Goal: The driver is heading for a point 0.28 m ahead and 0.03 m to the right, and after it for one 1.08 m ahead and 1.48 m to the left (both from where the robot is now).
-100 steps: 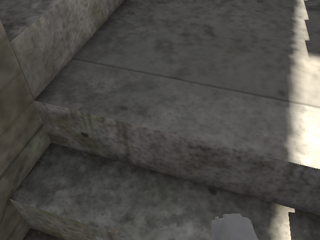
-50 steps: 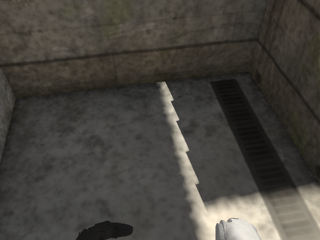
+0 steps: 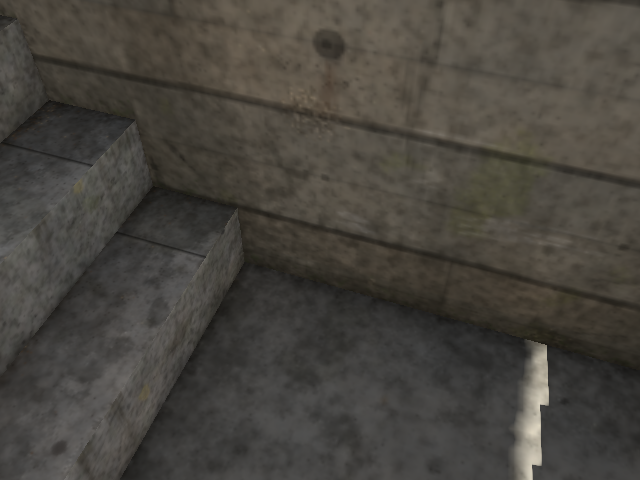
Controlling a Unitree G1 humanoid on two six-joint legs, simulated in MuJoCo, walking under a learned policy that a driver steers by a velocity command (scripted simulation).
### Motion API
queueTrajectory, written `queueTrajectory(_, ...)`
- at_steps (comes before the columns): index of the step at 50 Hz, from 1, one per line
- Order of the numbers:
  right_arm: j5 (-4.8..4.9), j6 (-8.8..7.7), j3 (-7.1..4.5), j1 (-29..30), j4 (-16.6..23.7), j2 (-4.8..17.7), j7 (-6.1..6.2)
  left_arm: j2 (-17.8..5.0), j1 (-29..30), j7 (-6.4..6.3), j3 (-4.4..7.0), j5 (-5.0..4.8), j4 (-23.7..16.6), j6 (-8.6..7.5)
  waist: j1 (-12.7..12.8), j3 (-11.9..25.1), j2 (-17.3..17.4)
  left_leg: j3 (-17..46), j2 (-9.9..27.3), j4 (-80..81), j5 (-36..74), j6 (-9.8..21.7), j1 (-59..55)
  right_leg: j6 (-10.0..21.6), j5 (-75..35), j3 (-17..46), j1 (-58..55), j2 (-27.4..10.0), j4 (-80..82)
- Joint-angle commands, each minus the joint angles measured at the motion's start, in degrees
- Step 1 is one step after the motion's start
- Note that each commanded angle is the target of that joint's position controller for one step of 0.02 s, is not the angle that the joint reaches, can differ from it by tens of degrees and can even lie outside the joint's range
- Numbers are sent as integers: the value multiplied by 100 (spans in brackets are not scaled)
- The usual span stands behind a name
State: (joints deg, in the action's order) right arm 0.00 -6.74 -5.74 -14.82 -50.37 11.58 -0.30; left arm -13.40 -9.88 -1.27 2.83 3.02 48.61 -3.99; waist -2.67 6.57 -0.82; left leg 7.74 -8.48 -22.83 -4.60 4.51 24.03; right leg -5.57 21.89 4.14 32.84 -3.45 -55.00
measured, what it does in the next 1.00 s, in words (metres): walks ahead, turning left: right foot, then left foot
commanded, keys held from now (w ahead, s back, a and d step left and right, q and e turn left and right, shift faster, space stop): w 0.16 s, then q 0.84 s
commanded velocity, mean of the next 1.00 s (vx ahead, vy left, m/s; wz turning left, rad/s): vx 0.16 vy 0.00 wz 0.48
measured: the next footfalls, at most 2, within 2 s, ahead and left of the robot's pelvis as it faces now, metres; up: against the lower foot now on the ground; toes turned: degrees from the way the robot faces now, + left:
right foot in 0.12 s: +0.05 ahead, -0.15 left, +0.00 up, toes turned +3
left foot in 0.54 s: +0.23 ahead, +0.10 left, +0.00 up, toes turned +16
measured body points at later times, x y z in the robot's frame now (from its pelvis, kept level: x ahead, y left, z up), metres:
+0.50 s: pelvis +0.11 -0.03 +0.00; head +0.15 -0.04 +0.44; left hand +0.05 +0.23 -0.13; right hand +0.39 -0.18 -0.10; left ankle +0.20 +0.10 -0.71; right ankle +0.02 -0.15 -0.74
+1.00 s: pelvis +0.17 -0.06 -0.01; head +0.20 -0.06 +0.43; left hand +0.18 +0.25 -0.10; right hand +0.45 -0.22 -0.11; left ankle +0.18 +0.08 -0.71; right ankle +0.26 -0.15 -0.74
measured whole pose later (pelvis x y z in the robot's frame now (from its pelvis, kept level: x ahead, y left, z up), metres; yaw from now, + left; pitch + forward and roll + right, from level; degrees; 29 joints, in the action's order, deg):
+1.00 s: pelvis +0.17 -0.06 -0.01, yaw +31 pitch +3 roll +0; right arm 0.4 2.7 -5.2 -8.7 -35.7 16.8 2.1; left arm -13.5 -9.8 -2.6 2.5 2.3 37.8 -0.1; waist -1.0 -0.1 2.5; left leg 10.4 -8.0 -46.5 -23.7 -0.1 32.3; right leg -0.5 15.4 2.3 23.6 0.2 -37.1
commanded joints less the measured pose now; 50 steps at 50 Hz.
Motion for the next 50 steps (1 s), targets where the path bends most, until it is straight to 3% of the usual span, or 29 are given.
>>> queueTrajectory(1,67,-142,-171,687,714,871,-36,-237,-328,54,-7,-19,-127,-52,290,65,495,1750,1531,959,-2404,914,288,5,307,-311,-1077,59,800)
queueTrajectory(3,98,-79,-136,680,706,730,-81,-333,-599,81,10,-85,-40,-148,306,-12,541,1968,1656,707,-2757,938,62,194,36,-332,-1350,53,1714)
queueTrajectory(5,46,17,-89,869,741,564,-108,-395,-1128,77,40,-109,73,-337,582,-75,420,1918,1358,210,-3219,753,553,551,-105,-387,-2201,97,2490)
queueTrajectory(6,-59,39,-6,933,789,297,-110,-501,-1777,15,79,-42,256,-449,849,-104,-109,1719,934,-880,-3185,398,1314,1120,524,601,-2877,-483,3055)
queueTrajectory(7,-170,11,87,1156,978,-101,-91,-733,-1849,32,115,-28,287,-549,851,-495,-1141,661,-53,-2120,-2661,-179,2992,2436,1806,2962,-3523,-1632,4161)
queueTrajectory(8,-378,36,105,1695,1080,-95,-20,-443,-1516,88,12,34,283,-502,829,-1007,-894,952,194,-2519,-2138,-222,4196,2851,2290,4329,-3611,-2125,4846)
queueTrajectory(10,-207,25,-24,1283,734,367,169,-245,-410,95,29,-279,-59,-462,406,-509,-411,474,563,-3264,-1125,-398,3547,2374,585,2785,-3327,-1777,4599)
queueTrajectory(11,-242,20,-76,1129,590,376,190,-138,-283,69,-9,-380,-139,-474,304,-408,-394,248,671,-3489,-860,-492,2849,2076,-407,1937,-2957,-1461,4497)
queueTrajectory(12,267,208,-65,1060,730,707,131,-870,-759,-146,187,-333,134,-344,269,-835,132,99,728,-3256,-559,-499,2446,1400,-2168,1172,-2747,-1335,4279)
queueTrajectory(14,195,407,36,1192,856,201,59,-361,-1171,-248,41,-214,367,-274,286,-669,-143,-267,699,-3381,-63,-473,1889,982,-4395,15,-2571,-1016,3939)
queueTrajectory(16,151,564,98,1385,1039,17,11,-270,-1212,-304,27,-198,357,-191,367,-693,-444,-539,775,-3140,197,-468,1710,898,-4847,-565,-2557,-807,3901)
queueTrajectory(22,96,767,168,2213,1750,106,-126,-795,-1171,-416,243,-331,90,72,659,-723,-629,-1170,828,-1684,-328,-431,1123,1136,-5150,-879,-3096,-1001,3422)
queueTrajectory(25,125,760,55,1493,1705,451,-183,-1012,-893,-414,375,-463,-212,135,329,-370,-805,-1404,535,-907,-533,-145,112,1151,-6009,-1018,-3149,-1032,2325)
queueTrajectory(26,134,728,-59,852,1530,719,-148,-974,-903,-381,390,-475,-292,133,68,-101,-569,-1357,389,-303,75,79,-814,958,-5876,-1198,-2835,-816,1458)
queueTrajectory(27,75,736,-204,125,1435,1163,-4,-945,-936,-329,377,-352,-432,49,-231,458,-73,-399,982,-273,1988,479,-2557,558,-4164,-1255,-1478,-511,69)
queueTrajectory(28,-48,730,-220,10,1516,1629,146,-306,-1058,-198,162,25,-715,-85,116,978,1364,1588,2567,-1045,5596,1502,-4218,250,1954,-1090,703,302,-2018)
queueTrajectory(29,-262,688,-135,-253,1604,1425,146,-561,-1135,-65,136,-150,-776,-196,-154,2275,1070,3015,3249,-215,3818,2423,-4156,199,2068,239,800,509,-2945)
queueTrajectory(30,-215,677,-98,208,1707,1237,145,-782,-615,-66,195,-345,-894,-156,-135,1513,577,2471,2900,134,2496,2119,-3538,168,1458,258,1147,280,-3004)
queueTrajectory(31,-41,667,-52,629,1724,1048,162,-772,-316,-181,205,-333,-1006,-48,39,787,302,1957,2579,263,1550,1707,-2752,140,925,152,1346,129,-2698)
queueTrajectory(32,43,685,16,894,1789,923,177,-839,-188,-314,237,-215,-952,101,151,388,-68,1626,2343,347,1101,1417,-1866,100,582,125,1078,-7,-2370)
queueTrajectory(33,18,684,7,1050,1818,1016,163,-951,-209,-386,276,-109,-1054,223,316,122,2,1448,2136,424,904,1323,-953,88,377,142,586,6,-2005)
queueTrajectory(36,-105,696,-23,1124,1831,1127,173,-598,-345,-441,191,-101,-1235,348,532,57,524,1093,1629,444,721,1183,-112,63,50,-46,83,226,-1271)
queueTrajectory(40,-44,797,-70,1012,1860,1206,303,-511,-58,-393,103,-152,-1414,363,398,254,792,1319,1431,375,-551,978,-111,-3,-306,36,-159,330,-130)
queueTrajectory(44,-17,866,-97,892,1882,1262,284,-665,42,-282,102,-274,-1460,340,248,282,1130,1718,1418,245,-1084,734,-255,67,-150,-25,-720,455,968)
queueTrajectory(46,82,966,-80,847,1869,1181,302,-629,-232,-177,135,-322,-1383,306,430,206,1159,1734,1216,-35,-1319,487,-132,248,-548,-271,-1482,606,2272)
queueTrajectory(47,129,993,-56,686,1849,1076,308,-732,-466,-124,200,-292,-1313,315,497,209,1019,1628,980,-386,-1622,227,176,405,-756,-200,-2150,359,2723)
queueTrajectory(48,43,950,23,527,1911,705,296,-1201,-728,-144,336,-143,-1318,316,398,222,-138,735,310,-2058,-2689,-202,1168,939,-1386,1057,-2914,-1041,3088)
queueTrajectory(49,39,800,-56,686,2183,939,229,-1539,-313,-107,427,111,-1432,333,297,-147,-1860,-4,-129,-3332,-3377,-469,2099,1897,-2171,2740,-2271,-2104,3813)
queueTrajectory(50,18,714,-182,678,2083,1334,186,-1300,59,-171,386,133,-1676,288,216,-139,-1404,308,290,-4509,-2946,-623,1982,2152,-2023,2732,-1995,-2191,3857)
Velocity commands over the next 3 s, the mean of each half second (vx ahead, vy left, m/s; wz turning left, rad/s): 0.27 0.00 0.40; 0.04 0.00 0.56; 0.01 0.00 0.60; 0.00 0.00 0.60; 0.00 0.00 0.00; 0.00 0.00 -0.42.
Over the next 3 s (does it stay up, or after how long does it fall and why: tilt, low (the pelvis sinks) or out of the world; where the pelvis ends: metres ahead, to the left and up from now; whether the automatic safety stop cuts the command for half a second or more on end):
stays up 0.19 -0.05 0.01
